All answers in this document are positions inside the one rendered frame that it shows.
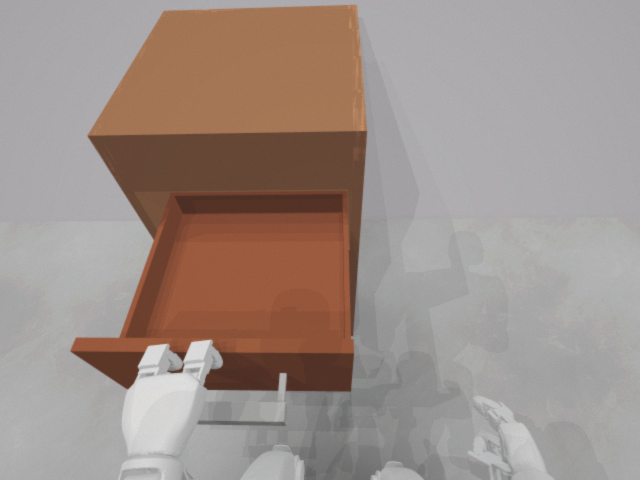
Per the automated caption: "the drawer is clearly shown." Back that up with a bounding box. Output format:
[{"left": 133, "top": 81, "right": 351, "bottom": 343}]
[{"left": 70, "top": 191, "right": 354, "bottom": 392}]

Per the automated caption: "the robot right hand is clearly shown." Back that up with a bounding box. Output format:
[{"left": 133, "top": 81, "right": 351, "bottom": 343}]
[{"left": 468, "top": 396, "right": 547, "bottom": 480}]

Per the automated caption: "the cabinet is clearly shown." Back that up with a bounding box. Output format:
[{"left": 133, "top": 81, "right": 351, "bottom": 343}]
[{"left": 87, "top": 5, "right": 367, "bottom": 336}]

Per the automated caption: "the robot left hand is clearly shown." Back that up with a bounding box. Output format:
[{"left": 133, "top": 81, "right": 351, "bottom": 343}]
[{"left": 122, "top": 340, "right": 223, "bottom": 480}]

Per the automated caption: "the robot left forearm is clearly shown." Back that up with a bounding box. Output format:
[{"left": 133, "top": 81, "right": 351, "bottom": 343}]
[{"left": 118, "top": 454, "right": 184, "bottom": 480}]

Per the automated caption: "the handle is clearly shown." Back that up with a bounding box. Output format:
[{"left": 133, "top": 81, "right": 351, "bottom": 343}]
[{"left": 166, "top": 372, "right": 287, "bottom": 426}]

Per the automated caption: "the left robot thigh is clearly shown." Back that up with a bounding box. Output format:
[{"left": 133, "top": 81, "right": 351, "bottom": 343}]
[{"left": 240, "top": 451, "right": 304, "bottom": 480}]

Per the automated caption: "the left robot shin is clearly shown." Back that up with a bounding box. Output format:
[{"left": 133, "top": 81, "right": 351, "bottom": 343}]
[{"left": 272, "top": 445, "right": 292, "bottom": 453}]

